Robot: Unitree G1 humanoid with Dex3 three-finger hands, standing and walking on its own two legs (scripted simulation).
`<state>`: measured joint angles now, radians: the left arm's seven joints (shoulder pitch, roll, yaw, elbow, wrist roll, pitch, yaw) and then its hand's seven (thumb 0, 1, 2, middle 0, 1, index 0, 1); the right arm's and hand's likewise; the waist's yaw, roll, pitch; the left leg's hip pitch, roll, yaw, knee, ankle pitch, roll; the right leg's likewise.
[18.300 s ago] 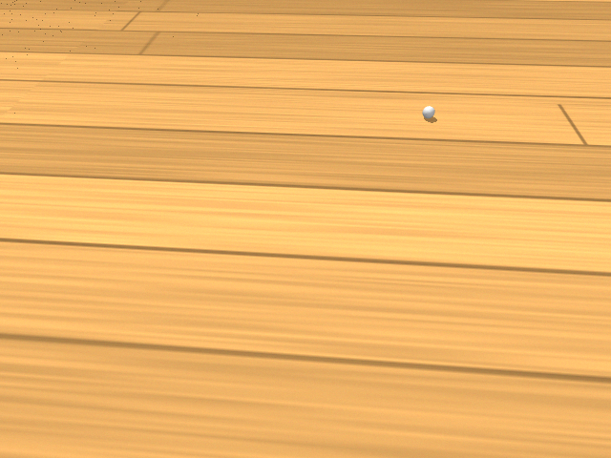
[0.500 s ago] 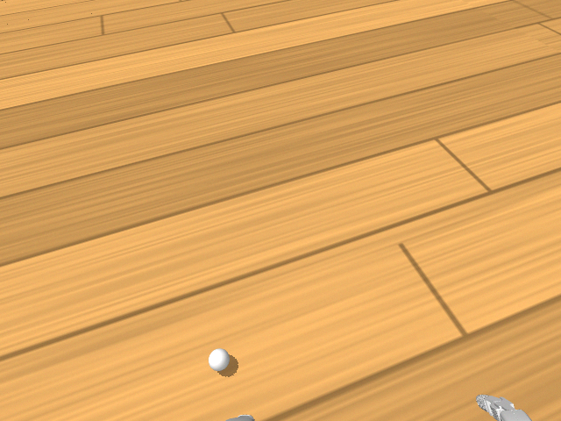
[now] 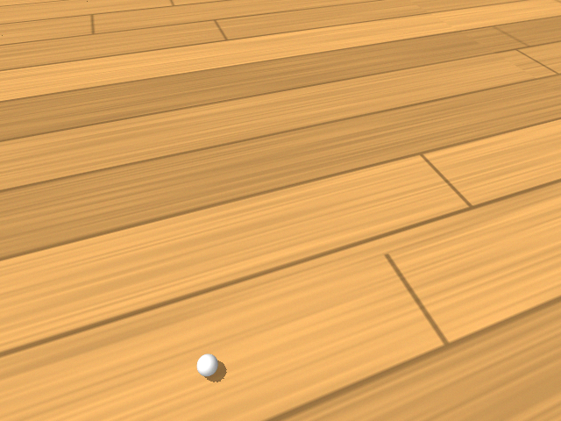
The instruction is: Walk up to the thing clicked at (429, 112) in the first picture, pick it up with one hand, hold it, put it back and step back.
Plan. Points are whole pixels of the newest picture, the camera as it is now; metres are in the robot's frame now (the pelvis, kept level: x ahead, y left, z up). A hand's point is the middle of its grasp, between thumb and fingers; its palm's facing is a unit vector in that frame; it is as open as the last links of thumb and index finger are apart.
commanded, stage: walk up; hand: left
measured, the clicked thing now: (207, 365) +0.44 +0.24 -0.74
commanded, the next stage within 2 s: none
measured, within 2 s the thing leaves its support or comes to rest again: neither
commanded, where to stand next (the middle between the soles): +0.07 +0.00 m, yaw -1 degrees
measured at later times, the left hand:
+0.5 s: hand out of the picture +0.08 +0.26 -0.15, palm faces +0.03 -0.93 -0.37, open 7.4 cm
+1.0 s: hand out of the picture +0.07 +0.27 -0.16, palm faces +0.04 -0.91 -0.42, open 7.4 cm
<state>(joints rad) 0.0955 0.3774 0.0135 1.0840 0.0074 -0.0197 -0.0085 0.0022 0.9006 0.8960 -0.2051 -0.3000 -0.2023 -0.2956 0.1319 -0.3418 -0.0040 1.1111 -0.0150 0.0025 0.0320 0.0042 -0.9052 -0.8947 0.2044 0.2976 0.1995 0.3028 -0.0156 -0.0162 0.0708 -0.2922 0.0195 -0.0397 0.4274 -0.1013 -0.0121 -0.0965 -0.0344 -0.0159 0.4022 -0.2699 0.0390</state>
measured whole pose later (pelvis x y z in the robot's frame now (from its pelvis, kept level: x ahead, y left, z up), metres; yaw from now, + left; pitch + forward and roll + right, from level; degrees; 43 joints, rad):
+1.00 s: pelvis -0.02 -0.02 -0.02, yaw +3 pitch -2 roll -1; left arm 0.06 0.39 0.05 1.00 -0.01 0.04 0.02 0.00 0.90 0.90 -0.21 -0.30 -0.20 -0.30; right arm 0.03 -0.39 -0.06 0.99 -0.01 0.07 0.03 0.00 -0.91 -0.89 0.20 0.30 0.20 0.30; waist -0.01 0.03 0.19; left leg -0.41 0.00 -0.09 0.56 -0.12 -0.02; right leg -0.23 -0.04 -0.06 0.63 -0.36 0.01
